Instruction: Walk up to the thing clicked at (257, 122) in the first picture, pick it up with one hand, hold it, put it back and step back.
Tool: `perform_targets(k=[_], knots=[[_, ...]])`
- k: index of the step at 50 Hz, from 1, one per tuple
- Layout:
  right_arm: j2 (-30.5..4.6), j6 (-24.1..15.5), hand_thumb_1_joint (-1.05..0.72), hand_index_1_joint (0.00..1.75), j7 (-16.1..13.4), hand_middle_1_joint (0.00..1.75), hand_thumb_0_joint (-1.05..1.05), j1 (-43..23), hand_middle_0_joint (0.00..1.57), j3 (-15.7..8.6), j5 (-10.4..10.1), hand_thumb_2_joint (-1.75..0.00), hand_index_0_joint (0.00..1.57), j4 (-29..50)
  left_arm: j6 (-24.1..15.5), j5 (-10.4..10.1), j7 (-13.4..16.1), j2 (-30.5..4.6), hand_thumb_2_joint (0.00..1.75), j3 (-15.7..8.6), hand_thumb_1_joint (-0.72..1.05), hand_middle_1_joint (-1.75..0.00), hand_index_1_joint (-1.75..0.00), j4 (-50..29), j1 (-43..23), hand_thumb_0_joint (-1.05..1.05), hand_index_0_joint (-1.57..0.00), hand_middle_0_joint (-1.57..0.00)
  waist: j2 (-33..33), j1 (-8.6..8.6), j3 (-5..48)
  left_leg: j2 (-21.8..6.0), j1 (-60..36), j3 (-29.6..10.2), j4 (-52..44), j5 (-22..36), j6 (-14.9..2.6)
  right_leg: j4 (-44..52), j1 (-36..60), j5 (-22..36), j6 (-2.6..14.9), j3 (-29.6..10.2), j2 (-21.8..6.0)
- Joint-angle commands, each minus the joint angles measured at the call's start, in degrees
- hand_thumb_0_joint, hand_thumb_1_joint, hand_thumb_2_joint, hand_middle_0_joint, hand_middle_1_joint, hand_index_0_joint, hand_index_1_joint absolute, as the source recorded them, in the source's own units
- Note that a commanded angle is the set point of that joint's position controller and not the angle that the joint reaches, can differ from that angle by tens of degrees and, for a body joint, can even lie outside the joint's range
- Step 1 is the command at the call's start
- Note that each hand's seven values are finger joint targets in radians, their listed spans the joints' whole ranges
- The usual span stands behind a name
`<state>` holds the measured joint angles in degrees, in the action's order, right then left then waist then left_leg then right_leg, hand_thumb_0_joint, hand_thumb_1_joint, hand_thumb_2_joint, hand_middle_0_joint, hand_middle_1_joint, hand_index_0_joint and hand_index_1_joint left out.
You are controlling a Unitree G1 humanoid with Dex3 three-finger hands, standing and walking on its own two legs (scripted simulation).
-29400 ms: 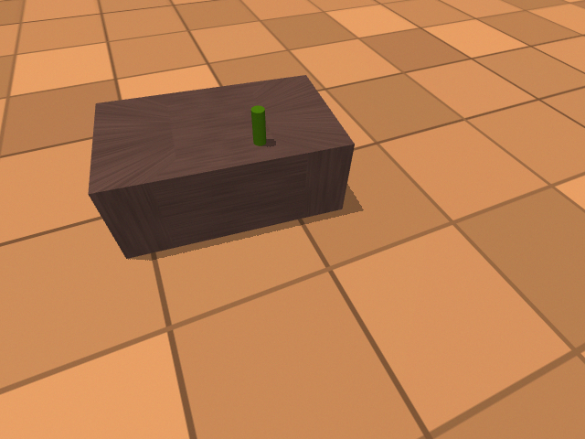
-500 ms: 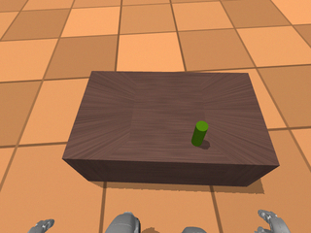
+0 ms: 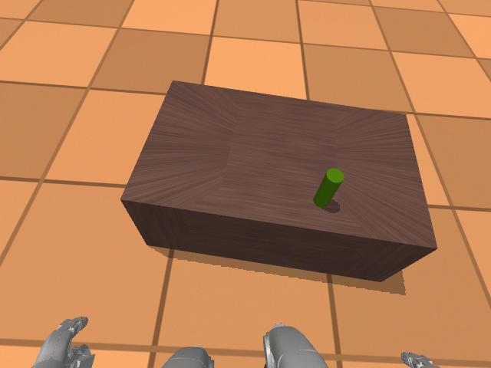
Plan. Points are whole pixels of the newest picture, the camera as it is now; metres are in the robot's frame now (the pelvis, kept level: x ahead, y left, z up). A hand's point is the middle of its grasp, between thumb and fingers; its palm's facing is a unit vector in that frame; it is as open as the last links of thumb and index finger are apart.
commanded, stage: step back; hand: right
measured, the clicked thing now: (327, 189) +0.60 -0.26 -0.29
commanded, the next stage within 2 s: none
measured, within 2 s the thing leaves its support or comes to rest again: neither
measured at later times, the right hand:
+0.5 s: hand out of the picture -0.07 -0.27 -0.15, palm faces +0.05 +0.93 -0.37, open 7.4 cm
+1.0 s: hand out of the picture -0.18 -0.26 -0.14, palm faces +0.07 +0.91 -0.41, open 7.4 cm
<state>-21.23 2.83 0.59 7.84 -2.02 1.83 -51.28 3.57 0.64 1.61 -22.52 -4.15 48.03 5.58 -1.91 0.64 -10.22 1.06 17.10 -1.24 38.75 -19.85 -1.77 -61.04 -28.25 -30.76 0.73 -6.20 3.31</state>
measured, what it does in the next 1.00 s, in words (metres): walks backwards: right foot, then left foot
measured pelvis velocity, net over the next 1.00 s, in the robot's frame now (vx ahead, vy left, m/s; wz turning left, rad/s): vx -0.29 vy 0.03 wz -0.13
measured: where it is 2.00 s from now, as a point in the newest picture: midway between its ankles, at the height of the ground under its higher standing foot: outside the picture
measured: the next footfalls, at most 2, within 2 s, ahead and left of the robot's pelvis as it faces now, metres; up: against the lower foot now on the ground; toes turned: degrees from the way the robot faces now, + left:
right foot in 0.28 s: -0.08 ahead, -0.13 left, +0.00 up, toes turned -4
left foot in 0.62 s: -0.15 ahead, +0.14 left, +0.00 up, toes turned -4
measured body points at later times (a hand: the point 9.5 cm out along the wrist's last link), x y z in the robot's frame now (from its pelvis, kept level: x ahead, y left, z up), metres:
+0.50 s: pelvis -0.14 +0.01 +0.01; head -0.08 -0.02 +0.45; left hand -0.02 +0.31 -0.10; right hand -0.07 -0.32 -0.13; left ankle -0.15 +0.14 -0.65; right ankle -0.12 -0.12 -0.72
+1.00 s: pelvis -0.29 +0.03 -0.01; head -0.22 +0.02 +0.44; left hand -0.16 +0.33 -0.12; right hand -0.19 -0.30 -0.11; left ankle -0.19 +0.14 -0.72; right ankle -0.34 -0.09 -0.73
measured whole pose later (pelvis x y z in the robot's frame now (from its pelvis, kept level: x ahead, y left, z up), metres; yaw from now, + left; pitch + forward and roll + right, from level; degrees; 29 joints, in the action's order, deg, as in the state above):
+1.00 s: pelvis -0.29 +0.03 -0.01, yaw -7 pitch -1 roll -2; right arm -23.1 2.8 -0.5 4.4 -2.0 1.0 -46.9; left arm 2.0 2.0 0.2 -21.5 -3.8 49.5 8.9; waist 1.7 -0.3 -9.9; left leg -3.9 25.4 0.7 39.9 -13.5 0.0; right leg -36.2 -12.8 -23.0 0.1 -1.5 2.3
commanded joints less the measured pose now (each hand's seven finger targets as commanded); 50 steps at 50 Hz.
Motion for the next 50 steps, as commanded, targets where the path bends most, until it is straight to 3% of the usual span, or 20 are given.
perform_targets(k=[1, 7, 13, 14, 15, 16, 17, 19, 20, 27, 30, 31, 32, 33, 36, 41, 45, 48, 49, 50], knots=[[-14.23, -1.67, -0.90, 0.30, -2.04, 0.30, 0.00, -3.83, 0.20, -3.89, 0.12, -0.90, 0.20, 6.09, -1.85, -0.56, 0.98, -10.33, 0.90, -3.47, 0.90, -0.30, -0.30, -3.09, 4.84, 0.00, -0.20, -0.20, 11.17, -1.83, 9.85, -16.05, -5.70, -12.66, -13.80, 30.86, -12.06, -14.03, -2.93, 1.08, -0.35, -3.16, 1.70], [-14.28, -1.56, -0.90, 0.30, -2.13, 0.30, 0.00, 0.68, 0.20, -4.19, -0.24, -0.90, 0.20, 6.59, -2.58, -0.01, 0.00, -9.35, 0.90, -3.12, 0.90, -0.30, -0.30, -4.31, 3.49, 0.00, -0.20, -0.20, 10.71, 1.78, 11.81, -16.71, -12.77, -10.84, -11.35, 32.16, -14.03, 4.20, 1.44, 0.63, -3.13, 1.13, -0.62], [-15.78, -0.34, -0.90, 0.30, -1.36, 0.30, 0.00, -3.40, 0.20, -4.62, -1.23, -0.90, 0.20, 8.31, -3.62, 0.88, -0.56, -9.54, 0.90, -3.29, 0.90, -0.30, -0.30, 0.35, 14.36, 0.00, -0.20, -0.20, 11.68, -2.58, 16.00, -14.28, -1.19, -8.89, -8.11, 14.52, -7.19, 34.06, 20.09, 15.49, 0.98, 6.69, -2.47], [-13.30, -0.27, -0.90, 0.30, -1.27, 0.30, 0.00, -2.42, 0.20, -3.92, -1.56, -0.90, 0.20, 8.15, -4.04, 1.78, -0.50, -12.15, 0.90, -4.03, 0.90, -0.30, -0.30, -0.23, 13.49, 0.00, -0.20, -0.20, 5.11, -1.95, 14.91, -10.84, 6.23, -7.44, -3.52, 7.11, -3.70, 37.71, 22.45, 13.19, 2.62, -2.63, -7.28], [-10.55, -0.50, -0.90, 0.30, -1.15, 0.30, 0.00, -4.35, 0.20, -3.35, -2.09, -0.90, 0.20, 9.58, -4.11, 1.85, -0.74, -17.69, 0.90, -5.49, 0.90, -0.30, -0.30, -1.84, 10.78, 0.00, -0.20, -0.20, -10.14, -2.43, 10.60, 0.48, 15.89, -1.83, 6.82, -6.01, 0.75, 41.58, 19.21, 14.19, 9.04, -19.62, -18.35], [-12.15, -0.15, -0.90, 0.30, -1.95, 0.30, 0.00, -6.40, 0.20, -4.10, -1.48, -0.90, 0.20, 9.32, -4.02, 2.25, -0.65, -21.83, 0.90, -6.13, 0.90, -0.30, -0.30, -4.10, 7.24, 0.00, -0.20, -0.20, -14.99, -4.91, 8.24, 3.13, 12.91, -5.70, 22.23, -15.24, 2.34, 44.47, 7.77, 18.35, 17.86, -28.72, -28.23], [-13.86, 0.22, -0.90, 0.30, -2.03, 0.30, 0.00, -4.70, 0.20, -4.58, -1.44, -0.90, 0.20, 8.26, -4.36, 1.65, -0.29, -19.44, 0.90, -5.60, 0.90, -0.30, -0.30, -5.34, 4.10, 0.00, -0.20, -0.20, -9.66, -2.78, 6.28, 2.46, 11.01, -11.41, 30.24, -13.21, 2.60, 43.64, 3.52, 21.58, 17.31, -25.40, -27.40], [-12.63, -0.42, -0.90, 0.30, -1.97, 0.30, 0.00, 1.26, 0.20, -4.34, -2.56, -0.90, 0.20, 5.68, -4.15, 1.55, 0.27, -14.49, 0.90, -4.28, 0.90, -0.30, -0.30, -6.45, -2.08, 0.00, -0.20, -0.20, -3.89, 1.57, 8.07, 5.92, 10.54, -10.04, 31.87, -7.39, 1.95, 36.80, 8.38, 35.31, 11.63, -8.40, -17.98], [-12.07, -0.72, -0.90, 0.30, -2.18, 0.30, 0.00, 1.72, 0.20, -3.94, -2.29, -0.90, 0.20, 5.73, -3.97, 1.58, 0.28, -13.59, 0.90, -4.38, 0.90, -0.30, -0.30, -6.79, -1.46, 0.00, -0.20, -0.20, -5.63, 0.91, 9.07, 5.98, 10.07, -8.38, 32.00, -6.96, 2.30, 35.98, 9.49, 35.38, 10.64, -5.95, -16.45], [-11.02, -1.36, -0.90, 0.30, -1.99, 0.30, 0.00, 2.26, 0.20, -3.49, -1.02, -0.90, 0.20, 6.20, -2.79, 1.48, 1.02, -13.38, 0.90, -3.92, 0.90, -0.30, -0.30, -7.01, 3.83, 0.00, -0.20, -0.20, -10.01, -2.99, 13.08, 0.24, 7.57, -1.42, 3.73, -9.42, 2.30, 29.10, 24.97, 43.49, 9.97, -6.03, -17.77], [-12.08, -2.28, -0.90, 0.30, -1.88, 0.30, 0.00, 7.34, 0.20, -4.56, -0.22, -0.90, 0.20, 3.63, -1.46, 0.39, 0.46, -12.24, 0.90, -2.78, 0.90, -0.30, -0.30, -7.96, 1.74, 0.00, -0.20, -0.20, -5.23, -0.44, 15.33, -1.09, -4.86, -1.01, -16.41, 11.26, 0.69, 20.02, 17.48, 37.79, 5.62, -2.83, -13.78], [-16.53, -2.45, -0.90, 0.30, -1.97, 0.30, 0.00, 6.42, 0.20, -5.71, 0.81, -0.90, 0.20, 4.27, -1.22, 0.04, 0.18, -9.75, 0.90, -2.13, 0.90, -0.30, -0.30, -8.36, 3.05, 0.00, -0.20, -0.20, 6.05, -1.15, 14.97, -12.45, -9.45, -16.93, -16.98, 20.26, -3.28, 12.16, 6.29, 22.73, 2.13, 0.55, -6.84], [-22.70, -2.18, -0.90, 0.30, -1.23, 0.30, 0.00, 3.00, 0.20, -6.33, -0.22, -0.90, 0.20, 5.57, -1.32, -0.40, 0.77, -10.47, 0.90, -2.77, 0.90, -0.30, -0.30, -8.97, -0.02, 0.00, -0.20, -0.20, 16.07, 0.72, 13.89, -22.85, -4.33, -28.09, -18.41, 29.93, -13.21, 2.04, 2.19, -5.39, -0.04, 3.06, 1.48], [-22.61, -2.53, -0.90, 0.30, -1.40, 0.30, 0.00, 3.39, 0.20, -6.66, 0.11, -0.90, 0.20, 5.48, -1.25, 0.48, 1.44, -11.39, 0.90, -3.39, 0.90, -0.30, -0.30, -8.32, -2.95, 0.00, -0.20, -0.20, 13.22, 2.57, 12.58, -25.31, 0.42, -31.59, -18.70, 30.34, -16.99, -7.29, 2.71, -8.30, -0.11, -4.10, 1.62], [-16.09, -2.54, -0.90, 0.30, -2.38, 0.30, 0.00, -2.63, 0.20, -4.29, 0.27, -0.90, 0.20, 5.96, -1.08, -0.64, 1.00, -10.90, 0.90, -3.29, 0.90, -0.30, -0.30, -5.10, 2.85, 0.00, -0.20, -0.20, 8.75, -2.65, 10.25, -16.35, -1.82, -13.75, -13.65, 33.15, -11.33, -14.84, -0.55, 0.00, 0.46, -4.91, 2.22], [-14.17, -2.26, -0.90, 0.30, -2.44, 0.30, 0.00, 1.70, 0.20, -4.27, 0.17, -0.90, 0.20, 6.13, -1.89, 0.40, -0.11, -9.87, 0.90, -3.02, 0.90, -0.30, -0.30, -4.94, 1.95, 0.00, -0.20, -0.20, 10.35, 0.94, 11.57, -15.23, -11.01, -11.48, -10.30, 36.04, -13.34, 0.69, 1.08, -0.08, -2.96, -0.04, 0.04], [-16.18, -1.51, -0.90, 0.30, -2.07, 0.30, 0.00, 1.70, 0.20, -4.72, -0.12, -0.90, 0.20, 6.91, -2.45, 0.66, -0.45, -9.46, 0.90, -2.56, 0.90, -0.30, -0.30, -4.18, 4.06, 0.00, -0.20, -0.20, 13.60, 1.05, 16.44, -15.43, -14.28, -12.06, -8.54, 33.01, -11.95, 19.64, 6.95, 3.04, -1.62, 4.24, -2.08], [-15.10, -0.63, -0.90, 0.30, -1.84, 0.30, 0.00, -1.94, 0.20, -4.04, -1.27, -0.90, 0.20, 7.72, -3.12, 1.51, -0.41, -9.89, 0.90, -2.87, 0.90, -0.30, -0.30, -0.83, 10.31, 0.00, -0.20, -0.20, 11.71, -2.38, 18.04, -12.81, -4.12, -8.62, -3.61, 25.73, -5.93, 37.86, 19.78, 19.45, 1.11, 4.19, -3.84], [-12.25, -0.69, -0.90, 0.30, -1.73, 0.30, 0.00, -1.61, 0.20, -3.18, -1.60, -0.90, 0.20, 8.32, -3.46, 2.25, -0.48, -14.03, 0.90, -3.99, 0.90, -0.30, -0.30, -1.45, 9.58, 0.00, -0.20, -0.20, 1.87, -1.55, 15.81, -6.80, 7.44, -6.56, 2.37, 13.95, -2.21, 38.03, 23.02, 21.66, 3.33, -8.11, -11.06], [-10.53, -0.83, -0.90, 0.30, -2.55, 0.30, 0.00, -4.32, 0.20, -2.98, -1.95, -0.90, 0.20, 9.54, -2.95, 1.41, -0.78, -19.64, 0.90, -5.43, 0.90, -0.30, -0.30, -2.50, 6.71, 0.00, -0.20, -0.20, -12.37, -3.66, 11.96, 3.70, 13.00, -1.53, 12.46, -10.37, 1.21, 40.86, 16.01, 28.47, 12.99, -19.59, -22.56]])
